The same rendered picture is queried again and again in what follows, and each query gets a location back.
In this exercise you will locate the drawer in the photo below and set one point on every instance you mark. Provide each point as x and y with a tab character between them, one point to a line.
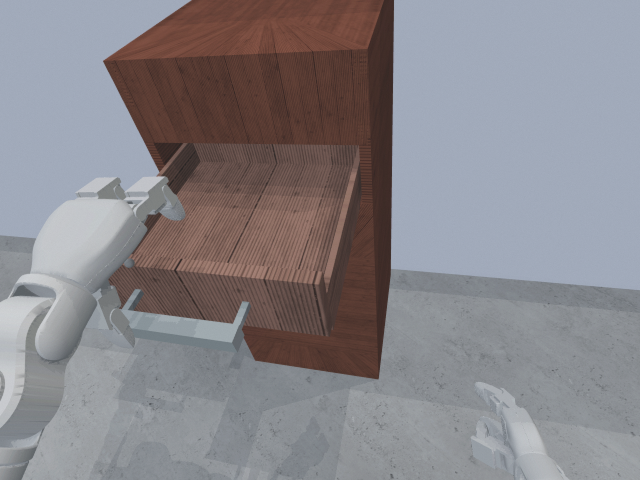
268	224

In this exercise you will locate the robot right hand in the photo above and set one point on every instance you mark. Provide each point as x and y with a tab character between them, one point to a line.
500	444

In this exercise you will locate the cabinet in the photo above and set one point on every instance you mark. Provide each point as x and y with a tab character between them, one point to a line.
307	72

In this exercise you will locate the left robot forearm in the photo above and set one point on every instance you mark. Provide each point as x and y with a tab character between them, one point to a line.
41	326

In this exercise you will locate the robot left hand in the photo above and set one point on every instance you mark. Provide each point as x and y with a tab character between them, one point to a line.
87	239

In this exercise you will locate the handle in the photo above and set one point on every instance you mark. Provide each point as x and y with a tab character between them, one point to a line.
186	331

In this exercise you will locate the right robot forearm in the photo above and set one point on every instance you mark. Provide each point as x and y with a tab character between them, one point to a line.
535	466

